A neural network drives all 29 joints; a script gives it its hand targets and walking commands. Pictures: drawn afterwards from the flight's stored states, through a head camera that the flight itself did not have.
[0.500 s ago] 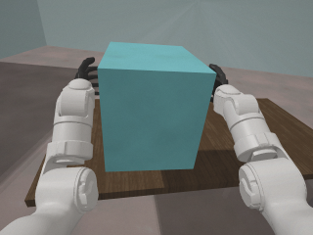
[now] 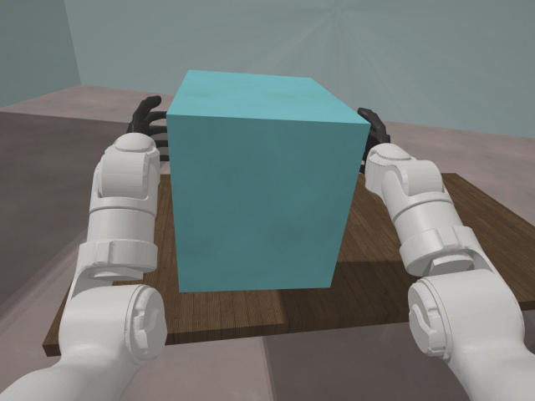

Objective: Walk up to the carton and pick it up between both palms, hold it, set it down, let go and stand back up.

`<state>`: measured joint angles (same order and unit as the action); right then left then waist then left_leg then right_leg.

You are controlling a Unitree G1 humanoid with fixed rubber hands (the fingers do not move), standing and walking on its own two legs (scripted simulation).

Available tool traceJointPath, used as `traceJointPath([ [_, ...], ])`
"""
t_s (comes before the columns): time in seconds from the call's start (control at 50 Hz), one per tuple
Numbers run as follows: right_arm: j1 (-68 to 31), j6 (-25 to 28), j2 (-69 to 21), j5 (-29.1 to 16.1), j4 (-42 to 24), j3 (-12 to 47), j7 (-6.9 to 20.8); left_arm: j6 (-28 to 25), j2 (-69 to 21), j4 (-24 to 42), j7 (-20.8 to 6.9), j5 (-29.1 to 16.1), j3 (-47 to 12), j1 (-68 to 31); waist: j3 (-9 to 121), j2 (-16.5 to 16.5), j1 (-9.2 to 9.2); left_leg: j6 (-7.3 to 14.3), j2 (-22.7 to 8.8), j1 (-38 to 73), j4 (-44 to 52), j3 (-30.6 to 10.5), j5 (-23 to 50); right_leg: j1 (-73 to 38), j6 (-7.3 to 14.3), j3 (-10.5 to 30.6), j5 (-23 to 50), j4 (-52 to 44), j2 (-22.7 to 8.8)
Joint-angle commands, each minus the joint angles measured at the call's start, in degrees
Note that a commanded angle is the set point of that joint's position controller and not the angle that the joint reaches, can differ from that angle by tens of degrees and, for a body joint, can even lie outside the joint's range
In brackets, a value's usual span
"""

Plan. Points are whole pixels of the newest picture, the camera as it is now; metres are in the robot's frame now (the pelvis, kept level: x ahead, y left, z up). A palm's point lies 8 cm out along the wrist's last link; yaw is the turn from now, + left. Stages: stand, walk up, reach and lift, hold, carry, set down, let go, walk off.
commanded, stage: hold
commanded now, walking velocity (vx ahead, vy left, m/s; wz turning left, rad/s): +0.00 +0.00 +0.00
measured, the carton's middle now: (254, 170) +0.48 +0.02 +0.22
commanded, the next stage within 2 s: none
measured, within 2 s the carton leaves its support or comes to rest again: neither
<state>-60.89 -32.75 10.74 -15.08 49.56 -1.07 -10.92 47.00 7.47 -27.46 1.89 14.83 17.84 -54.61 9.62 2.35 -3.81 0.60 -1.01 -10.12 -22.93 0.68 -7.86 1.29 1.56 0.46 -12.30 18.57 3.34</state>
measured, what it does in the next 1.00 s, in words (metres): stands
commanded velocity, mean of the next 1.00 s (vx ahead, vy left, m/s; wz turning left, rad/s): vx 0.00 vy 0.00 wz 0.00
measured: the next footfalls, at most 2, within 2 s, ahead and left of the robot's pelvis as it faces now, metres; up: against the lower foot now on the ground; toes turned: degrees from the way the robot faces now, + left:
none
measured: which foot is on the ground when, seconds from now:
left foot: down 0.00-1.00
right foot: down 0.00-1.00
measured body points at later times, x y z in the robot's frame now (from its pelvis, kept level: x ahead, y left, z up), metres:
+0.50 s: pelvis +0.00 +0.00 +0.00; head -0.10 +0.03 +0.44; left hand +0.38 +0.18 +0.30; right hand +0.38 -0.15 +0.30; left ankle +0.06 +0.11 -0.74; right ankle -0.02 -0.10 -0.74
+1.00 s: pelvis +0.00 +0.00 +0.00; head -0.11 +0.03 +0.44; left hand +0.38 +0.19 +0.29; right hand +0.38 -0.15 +0.29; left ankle +0.06 +0.11 -0.74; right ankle -0.02 -0.10 -0.74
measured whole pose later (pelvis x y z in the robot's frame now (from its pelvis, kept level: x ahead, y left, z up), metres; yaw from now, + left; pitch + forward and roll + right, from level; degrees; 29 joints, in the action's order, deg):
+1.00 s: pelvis +0.00 +0.00 +0.00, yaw +0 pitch -5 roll -1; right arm -61.3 -32.6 10.7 -15.1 53.1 -1.1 -10.8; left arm 47.6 7.9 -29.8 -0.1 14.8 17.8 -54.6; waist 10.0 2.3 -3.8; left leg 0.6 -1.0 -10.1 -22.9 0.7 -7.7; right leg 1.3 1.5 0.5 -12.2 18.6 3.3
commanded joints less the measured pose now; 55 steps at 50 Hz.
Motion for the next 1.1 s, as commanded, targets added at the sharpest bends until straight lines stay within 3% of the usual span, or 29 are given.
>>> traceJointPath([
  [0.0, -42.0, 3.1, -26.1, -7.9, -13.2, 6.0, 8.4, -3.1, -30.6, 0.6, -13.5, -9.4, -13.3, -37.8, 9.1, -4.7, -1.57, -1.6, 0.0, 13.1, 5.8, -3.5, 4.7, 8.1, -1.6, 0.7, 5.7, -7.2, -1.2],
  [0.02, -41.7, 2.8, -27.8, -8.1, -10.4, 6.3, 8.7, -3.6, -28.6, 0.7, -14.0, -8.3, -10.5, -41.3, 8.1, -3.8, 0.35, -1.1, 0.3, 11.2, 6.2, -3.0, 3.3, 7.2, -1.4, 1.4, 4.6, -7.0, -1.6],
  [0.06, -42.7, 2.7, -26.8, -7.8, -12.5, 5.7, 8.7, -3.1, -30.0, 2.9, -14.6, -8.3, -12.7, -39.9, 9.1, -4.9, -1.13, -1.6, 0.2, 12.0, 6.3, -3.0, 4.1, 7.8, -1.6, 0.8, 5.0, -7.0, -1.6],
  [0.1, -45.6, 3.8, -29.2, -8.4, -17.0, 7.1, 8.4, -4.1, -31.0, 4.1, -14.5, -10.2, -13.8, -40.9, 13.1, -3.5, -0.25, -1.0, 0.4, 11.7, 5.9, -3.2, 2.6, 6.7, -1.7, 0.6, 4.3, -6.7, -1.3],
  [0.12, -43.8, 3.7, -27.9, -8.1, -15.7, 5.8, 8.7, -4.1, -32.8, 4.5, -13.7, -11.9, -16.1, -41.5, 12.3, -5.8, -2.22, -2.3, -0.5, 11.0, 6.3, -4.0, 1.9, 7.7, -1.2, 0.8, 4.7, -6.5, -0.8],
  [0.16, -46.2, 4.2, -29.2, -8.5, -15.2, 6.4, 8.9, -4.8, -33.1, 4.7, -13.0, -11.9, -15.9, -44.6, 13.9, -6.1, -1.11, -2.0, -0.4, 10.9, 6.5, -4.3, 0.6, 8.2, -1.3, 0.5, 3.1, -6.2, -0.8],
  [0.26, -45.7, 6.4, -32.3, -11.2, -23.0, 10.2, 9.1, -6.4, -35.6, 14.7, -10.3, -15.0, -21.0, -46.2, 25.6, -6.7, -1.92, -3.0, 0.2, 19.4, 2.6, -4.3, 14.1, 6.7, -1.9, -0.7, 13.5, -4.9, 0.0],
  [0.32, -43.7, 5.7, -31.6, -11.2, -22.1, 11.0, 8.2, -5.7, -33.0, 11.3, -10.0, -13.3, -18.1, -42.8, 21.7, -6.5, -1.37, -2.3, 1.2, 19.7, 2.2, -3.7, 15.8, 7.2, -2.5, -0.2, 14.3, -5.8, -0.3],
  [0.34, -44.9, 5.5, -30.1, -10.0, -19.3, 8.2, 8.3, -5.4, -33.5, 7.6, -10.2, -13.1, -18.3, -43.5, 18.8, -6.5, -2.61, -2.6, 0.7, 17.8, 3.1, -4.1, 10.4, 9.5, -2.1, -0.2, 9.7, -6.4, -0.4],
  [0.38, -40.5, 3.9, -29.4, -9.2, -15.5, 7.8, 7.9, -4.1, -31.5, 3.9, -11.7, -11.1, -14.8, -38.5, 12.5, -5.0, -1.95, -1.4, 0.8, 15.7, 4.4, -3.2, 8.3, 8.0, -2.2, 0.6, 8.8, -7.3, -1.2],
  [0.4, -39.7, 3.5, -28.1, -8.7, -14.4, 7.1, 7.9, -3.7, -32.0, 6.0, -12.4, -10.2, -14.9, -39.3, 12.2, -6.0, -2.53, -2.0, 0.7, 14.5, 4.7, -3.5, 7.8, 7.5, -1.8, 0.5, 8.6, -6.7, -1.2],
  [0.44, -42.8, 2.8, -27.1, -7.8, -10.2, 5.8, 8.4, -3.2, -30.6, 0.0, -13.7, -7.6, -11.3, -39.9, 8.7, -4.9, -0.13, -1.1, 0.6, 11.9, 6.3, -3.1, 1.9, 8.4, -1.4, 0.6, 3.3, -7.3, -1.4],
  [0.5, -42.9, 3.5, -26.2, -7.6, -14.2, 4.9, 8.3, -3.2, -32.6, 5.7, -14.3, -10.8, -15.9, -40.9, 12.0, -6.4, -3.49, -2.8, -0.7, 12.3, 5.6, -3.8, 5.4, 5.6, -1.1, 0.8, 8.6, -6.1, -0.8],
  [0.52, -44.2, 4.0, -28.0, -8.9, -15.8, 7.0, 8.5, -3.7, -32.4, 7.2, -14.0, -10.5, -15.4, -42.6, 13.8, -5.5, -1.81, -2.6, -0.6, 12.7, 5.7, -3.7, 6.8, 5.2, -1.4, 0.7, 9.1, -5.7, -0.9],
  [0.56, -45.9, 4.5, -28.9, -10.0, -18.9, 8.3, 8.2, -4.1, -32.7, 7.7, -13.0, -11.8, -17.1, -42.7, 15.9, -6.8, -2.17, -2.4, 0.5, 14.4, 3.8, -3.7, 10.1, 6.6, -1.9, 0.6, 10.7, -6.2, -0.7],
  [0.58, -46.9, 4.5, -29.5, -9.7, -18.6, 8.6, 8.2, -4.0, -31.9, 6.4, -13.1, -11.0, -15.5, -43.2, 14.6, -5.8, -0.69, -1.7, 0.9, 13.8, 4.2, -3.0, 8.5, 6.6, -2.0, 0.7, 9.0, -6.4, -1.1],
  [0.62, -45.5, 5.1, -29.4, -9.8, -19.2, 7.8, 8.6, -4.6, -33.9, 8.1, -12.2, -12.2, -17.5, -42.6, 19.0, -6.4, -1.57, -2.5, 0.0, 15.7, 4.1, -4.1, 8.0, 6.8, -1.5, 0.6, 8.7, -6.0, -0.8],
  [0.7, -47.8, 5.9, -32.0, -11.5, -25.1, 10.8, 8.4, -6.0, -35.1, 14.3, -10.4, -14.1, -19.4, -44.4, 25.5, -6.7, -0.55, -2.0, 0.7, 19.8, 2.4, -3.7, 14.5, 6.8, -2.4, -0.3, 13.0, -5.1, -0.2],
  [0.72, -45.7, 5.3, -31.0, -10.8, -22.1, 9.7, 8.1, -5.9, -33.7, 12.9, -10.3, -14.4, -19.7, -45.4, 22.4, -7.3, -2.21, -2.7, 0.5, 19.2, 2.5, -4.0, 13.6, 8.0, -2.2, -0.3, 12.4, -5.4, -0.3],
  [0.74, -44.9, 5.9, -31.9, -11.5, -23.6, 10.8, 8.1, -6.1, -35.1, 15.3, -10.3, -15.1, -20.9, -44.9, 26.6, -6.6, -1.65, -2.9, 0.3, 21.1, 1.9, -4.2, 17.1, 6.4, -2.2, -0.4, 16.1, -4.4, -0.1],
  [0.76, -43.0, 5.3, -30.5, -11.4, -20.0, 10.0, 8.2, -5.9, -34.5, 15.1, -10.2, -14.7, -20.9, -45.0, 23.6, -8.2, -2.98, -3.4, 0.0, 20.5, 2.6, -4.3, 15.3, 7.8, -1.9, -0.3, 13.6, -5.1, -0.2],
  [0.82, -42.9, 3.4, -27.8, -7.8, -11.2, 6.3, 8.1, -3.8, -30.5, 1.2, -12.5, -8.9, -12.7, -41.6, 10.8, -5.2, -1.57, -1.1, 0.3, 13.5, 5.7, -3.7, 2.1, 9.8, -1.7, 0.5, 2.5, -7.4, -1.3],
  [0.86, -43.3, 3.4, -26.7, -7.0, -12.5, 5.2, 8.5, -3.0, -30.1, -0.7, -13.9, -8.3, -12.0, -38.6, 8.0, -4.0, -0.61, -1.2, -0.1, 11.2, 6.7, -3.3, 1.8, 8.8, -1.5, 0.8, 3.2, -7.7, -1.5],
  [0.88, -39.7, 3.0, -26.3, -7.2, -11.1, 4.9, 8.4, -2.8, -31.7, 2.7, -14.4, -8.5, -13.5, -37.5, 9.1, -5.8, -2.04, -2.1, -0.1, 11.9, 6.2, -3.1, 3.8, 6.7, -1.0, 1.3, 6.5, -6.7, -1.4],
  [0.9, -42.5, 2.7, -26.0, -7.6, -11.1, 5.7, 8.3, -2.4, -29.7, 0.7, -15.0, -6.9, -10.9, -38.1, 7.3, -4.8, 0.00, -1.2, 0.3, 11.1, 6.9, -2.8, 1.7, 7.7, -1.4, 1.3, 2.4, -7.6, -1.8],
  [0.92, -43.2, 2.8, -26.1, -7.0, -10.4, 4.7, 8.4, -2.5, -30.1, -0.7, -15.3, -7.5, -10.8, -39.6, 5.0, -5.5, -0.49, -1.2, 0.0, 8.8, 7.6, -3.0, -0.5, 6.3, -1.3, 1.4, 1.8, -7.7, -1.9],
  [1.02, -47.0, 5.7, -29.5, -9.0, -17.9, 6.6, 8.8, -5.5, -34.6, 9.7, -12.4, -13.2, -18.4, -46.1, 18.0, -7.8, -2.06, -2.7, 0.0, 14.2, 5.2, -3.8, 5.2, 7.9, -1.4, 0.5, 6.6, -6.1, -0.9],
  [1.06, -47.5, 6.4, -31.4, -10.4, -20.2, 8.6, 9.0, -6.4, -34.8, 11.7, -10.7, -14.1, -19.3, -47.4, 21.4, -7.7, -1.03, -2.9, -0.1, 17.1, 4.0, -4.1, 8.2, 7.7, -1.6, -0.2, 8.3, -5.5, -0.3],
  [1.08, -48.2, 7.0, -30.7, -10.7, -23.2, 8.3, 9.1, -6.5, -37.3, 13.9, -9.9, -16.0, -22.3, -47.4, 24.8, -9.4, -2.55, -3.8, -0.7, 17.3, 3.5, -5.0, 10.5, 8.4, -1.4, -0.4, 10.1, -4.7, 0.0],
])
